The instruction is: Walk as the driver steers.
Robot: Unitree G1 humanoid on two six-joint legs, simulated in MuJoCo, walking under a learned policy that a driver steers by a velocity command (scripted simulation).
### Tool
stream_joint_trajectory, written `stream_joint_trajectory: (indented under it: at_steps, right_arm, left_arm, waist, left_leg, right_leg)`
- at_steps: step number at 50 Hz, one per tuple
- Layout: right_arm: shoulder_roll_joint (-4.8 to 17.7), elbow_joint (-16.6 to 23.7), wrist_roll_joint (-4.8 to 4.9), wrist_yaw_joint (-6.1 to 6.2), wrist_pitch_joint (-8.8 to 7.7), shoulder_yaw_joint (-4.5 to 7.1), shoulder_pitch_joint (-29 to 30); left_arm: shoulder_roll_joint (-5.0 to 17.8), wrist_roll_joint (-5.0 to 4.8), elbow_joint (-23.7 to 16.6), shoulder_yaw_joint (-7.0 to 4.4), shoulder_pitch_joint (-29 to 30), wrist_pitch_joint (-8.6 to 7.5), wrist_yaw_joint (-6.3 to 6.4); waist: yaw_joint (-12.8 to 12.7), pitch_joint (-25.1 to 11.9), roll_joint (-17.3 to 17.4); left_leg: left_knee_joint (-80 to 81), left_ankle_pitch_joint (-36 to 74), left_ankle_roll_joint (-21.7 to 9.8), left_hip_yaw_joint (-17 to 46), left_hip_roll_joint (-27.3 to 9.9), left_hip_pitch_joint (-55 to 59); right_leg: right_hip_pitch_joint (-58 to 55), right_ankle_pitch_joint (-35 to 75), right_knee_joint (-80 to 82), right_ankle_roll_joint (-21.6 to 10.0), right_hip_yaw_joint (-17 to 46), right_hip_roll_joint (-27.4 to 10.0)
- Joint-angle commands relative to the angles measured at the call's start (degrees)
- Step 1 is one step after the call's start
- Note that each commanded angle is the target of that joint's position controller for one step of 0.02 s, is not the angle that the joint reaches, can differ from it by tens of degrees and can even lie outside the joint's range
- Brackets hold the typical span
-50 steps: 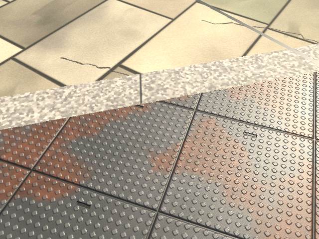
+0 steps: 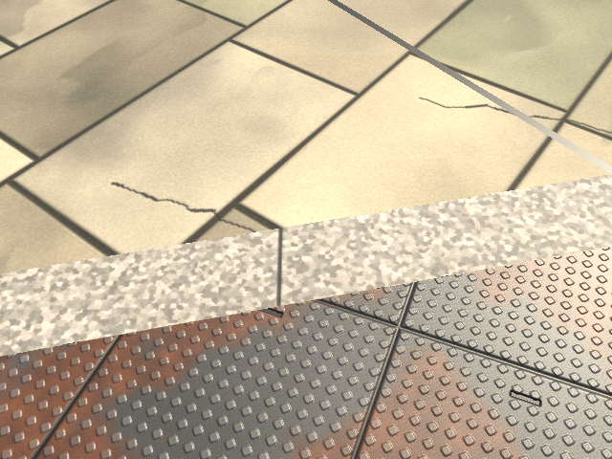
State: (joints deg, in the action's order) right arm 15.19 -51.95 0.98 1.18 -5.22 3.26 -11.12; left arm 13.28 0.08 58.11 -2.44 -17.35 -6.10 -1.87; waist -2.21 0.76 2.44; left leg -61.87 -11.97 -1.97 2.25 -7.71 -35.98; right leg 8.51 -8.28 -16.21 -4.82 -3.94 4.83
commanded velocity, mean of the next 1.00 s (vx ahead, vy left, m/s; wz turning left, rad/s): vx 0.49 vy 0.00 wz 0.00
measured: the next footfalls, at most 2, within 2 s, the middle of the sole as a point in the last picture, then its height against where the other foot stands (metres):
left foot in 0.30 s outside the picture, level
right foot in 0.86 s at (371, 380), level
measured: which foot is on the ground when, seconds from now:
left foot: up 0.00-0.28, down 0.30-0.88, up 0.90-1.00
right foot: down 0.00-0.32, up 0.34-0.84, down 0.86-1.00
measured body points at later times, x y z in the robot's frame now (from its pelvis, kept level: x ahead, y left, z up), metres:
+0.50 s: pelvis +0.29 +0.08 +0.00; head +0.31 +0.09 +0.45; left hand +0.38 +0.35 -0.14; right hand +0.36 -0.19 -0.13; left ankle +0.32 +0.15 -0.75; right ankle +0.29 -0.09 -0.66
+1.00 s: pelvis +0.58 +0.01 -0.01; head +0.61 -0.01 +0.44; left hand +0.69 +0.27 -0.13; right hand +0.62 -0.26 -0.15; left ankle +0.49 +0.15 -0.65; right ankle +0.64 -0.08 -0.75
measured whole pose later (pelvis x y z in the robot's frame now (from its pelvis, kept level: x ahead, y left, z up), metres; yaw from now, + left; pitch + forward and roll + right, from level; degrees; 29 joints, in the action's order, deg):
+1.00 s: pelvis +0.58 +0.01 -0.01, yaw +0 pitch +1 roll +0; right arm 15.1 -55.2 1.3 0.4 -5.4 3.1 -16.6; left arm 14.1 0.1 52.7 -3.3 -9.3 -5.5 -1.8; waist -0.1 2.0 1.7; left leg -67.4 -21.9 -2.1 1.4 -2.9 -24.0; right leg 19.2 -8.3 -26.1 -3.6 -3.6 1.7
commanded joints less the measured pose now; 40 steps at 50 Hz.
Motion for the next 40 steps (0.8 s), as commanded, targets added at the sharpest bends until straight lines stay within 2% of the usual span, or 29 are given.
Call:
stream_joint_trajectory:
  at_steps: [1,5,8,10,12,13,14,15,16,17,18,19,20,21,23,24,26,29,33,37,40]
  right_arm:
    - [2.45,2.86,-0.65,-0.02,0.20,0.70,-0.41]
    - [1.20,5.28,-0.33,-1.03,-0.46,-0.06,8.66]
    - [1.39,7.10,0.19,-2.03,-0.67,-0.47,13.75]
    - [2.03,8.51,0.31,-2.82,-0.98,-0.48,15.83]
    - [3.46,8.92,0.39,-3.38,-1.29,-0.08,14.54]
    - [4.77,8.37,0.38,-3.43,-1.42,0.50,11.48]
    - [6.69,6.41,0.30,-3.27,-1.47,1.64,4.45]
    - [9.95,3.34,0.09,-2.81,-1.39,3.10,-6.44]
    - [16.06,1.80,-1.32,-2.41,-1.11,4.51,-15.03]
    - [13.54,1.01,-0.88,-2.71,-0.84,3.74,-16.36]
    - [9.50,1.64,-0.42,-2.75,-0.96,2.38,-12.06]
    - [7.21,3.01,-0.53,-2.59,-0.97,1.69,-6.79]
    - [5.66,3.57,-0.91,-2.80,-1.07,1.11,-2.64]
    - [4.02,3.76,-1.30,-3.00,-1.33,0.64,-0.55]
    - [3.70,2.84,-1.46,-3.30,-1.57,0.57,-0.86]
    - [4.33,2.19,-1.33,-3.17,-1.72,0.71,-1.87]
    - [6.09,1.20,-1.37,-2.51,-1.74,1.16,-3.82]
    - [6.44,0.10,-1.12,-1.49,-1.14,1.15,-6.46]
    - [7.29,-1.59,-0.51,-0.90,-0.80,1.25,-10.39]
    - [7.54,-3.81,-0.19,-0.64,0.26,1.58,-13.96]
    - [8.48,-4.15,0.00,-0.27,1.13,2.13,-13.13]
  left_arm:
    - [7.83,-0.05,-3.04,-1.19,1.70,-0.74,1.30]
    - [9.10,-0.72,-2.17,-1.27,-2.72,-0.17,2.02]
    - [9.43,-1.17,-0.66,-1.39,-6.55,0.52,2.11]
    - [9.69,-1.24,0.07,-1.65,-7.86,1.24,2.29]
    - [10.48,-1.25,0.07,-2.06,-7.25,1.90,2.46]
    - [11.07,-1.15,-0.30,-2.24,-6.08,2.18,2.48]
    - [10.88,-0.95,-0.73,-2.12,-4.70,2.55,2.44]
    - [9.20,-0.36,-1.62,-1.37,-4.37,2.68,2.43]
    - [3.42,0.30,-2.93,0.41,-10.06,1.85,1.99]
    - [1.66,-0.73,-1.87,1.18,-11.68,0.30,1.54]
    - [8.10,-2.26,-2.99,-0.45,-6.45,-0.87,1.27]
    - [9.32,-2.96,-4.48,-0.73,-1.43,-1.42,1.32]
    - [8.66,-2.43,-4.74,-0.89,0.83,-1.28,1.72]
    - [8.20,-1.60,-4.56,-1.38,0.78,-0.56,2.09]
    - [5.24,-1.17,-3.95,-1.20,-1.40,1.02,2.20]
    - [4.64,-1.08,-4.03,-1.21,-1.39,1.52,2.28]
    - [5.02,-0.71,-5.57,-1.46,2.42,1.92,2.46]
    - [4.68,-0.33,-7.74,-1.55,8.90,1.64,2.17]
    - [3.60,-0.74,-9.98,-0.92,17.07,1.08,1.40]
    - [4.01,-1.19,-12.44,-0.60,22.66,0.55,0.18]
    - [5.71,-1.34,-13.01,-1.08,21.40,-0.04,-0.67]
  waist:
    - [2.26,3.02,-4.40]
    - [-0.69,3.64,-4.52]
    - [-2.43,4.75,-4.53]
    - [-2.35,5.05,-4.74]
    - [-0.61,3.69,-5.75]
    - [1.42,1.59,-6.82]
    - [5.39,-2.73,-7.00]
    - [9.73,-10.03,-5.73]
    - [8.88,-19.99,6.02]
    - [8.43,-25.49,13.22]
    - [8.36,-17.15,8.44]
    - [7.09,-10.38,4.91]
    - [5.14,-5.71,0.59]
    - [3.17,-3.62,0.68]
    - [1.26,-2.58,1.65]
    - [0.83,-1.83,1.40]
    - [1.12,-0.05,0.58]
    - [2.59,1.32,0.54]
    - [5.23,3.01,0.59]
    - [6.51,4.82,0.64]
    - [4.40,3.30,1.77]
  left_leg:
    - [8.54,8.85,1.42,0.94,-2.17,-4.11]
    - [23.74,18.68,1.60,-2.10,0.94,-0.99]
    - [28.81,18.07,1.27,-2.35,2.08,-1.86]
    - [31.10,14.78,0.13,-1.86,2.47,-3.13]
    - [32.77,10.34,-1.40,-2.36,3.53,-0.07]
    - [33.23,8.41,-2.35,-3.64,5.13,5.21]
    - [34.05,8.30,-3.77,-5.37,7.17,14.99]
    - [32.41,9.50,-6.16,-2.92,4.95,31.17]
    - [32.91,5.55,-13.97,20.02,-10.29,54.99]
    - [43.44,-2.05,-18.90,41.10,-16.47,61.81]
    - [44.73,-5.05,-15.39,35.08,-14.11,55.50]
    - [45.69,-1.63,-13.10,25.90,-11.89,46.59]
    - [47.83,4.09,-11.95,19.22,-9.48,37.54]
    - [49.71,7.34,-10.77,14.51,-7.06,31.93]
    - [52.65,10.28,-10.96,10.39,-5.26,26.78]
    - [53.57,12.27,-11.44,8.67,-4.98,25.71]
    - [54.96,14.71,-11.92,6.73,-4.99,26.13]
    - [55.77,15.21,-10.71,3.75,-3.82,28.00]
    - [56.33,12.88,-9.25,0.87,-2.81,29.77]
    - [53.33,14.56,-9.11,1.31,-6.00,37.97]
    - [48.62,22.98,-7.85,1.63,-7.85,42.19]
  right_leg:
    - [2.67,6.72,11.42,-9.32,12.45,-16.33]
    - [0.33,8.20,11.31,-7.04,8.16,-14.45]
    - [-5.50,8.10,9.44,-6.91,8.14,-16.38]
    - [-10.52,10.12,6.97,-6.38,8.71,-18.55]
    - [-13.72,16.19,3.52,-5.32,8.90,-19.92]
    - [-14.08,24.85,-0.13,-4.61,8.27,-19.61]
    - [-12.88,34.10,-8.43,-3.42,6.36,-17.50]
    - [-5.62,32.14,-21.71,-1.60,4.08,-14.32]
    - [15.86,9.83,-44.75,2.08,1.23,-6.68]
    - [28.21,-23.39,-57.14,3.12,7.62,-0.83]
    - [33.98,-22.01,-61.80,1.76,11.11,-4.93]
    - [34.61,-16.80,-60.60,0.99,9.43,-8.07]
    - [32.15,-12.11,-56.64,1.20,8.14,-10.56]
    - [28.74,-9.16,-52.70,1.33,8.32,-12.45]
    - [24.38,-6.66,-49.46,1.93,7.85,-13.25]
    - [24.73,-5.65,-47.91,2.37,7.46,-13.45]
    - [28.79,-1.00,-42.73,3.38,7.27,-13.81]
    - [31.79,8.26,-32.13,4.27,6.70,-13.36]
    - [29.05,15.72,-20.06,4.23,4.32,-10.87]
    - [31.57,12.15,-14.94,2.94,4.53,-9.98]
    - [27.52,5.81,-12.69,0.86,3.67,-8.54]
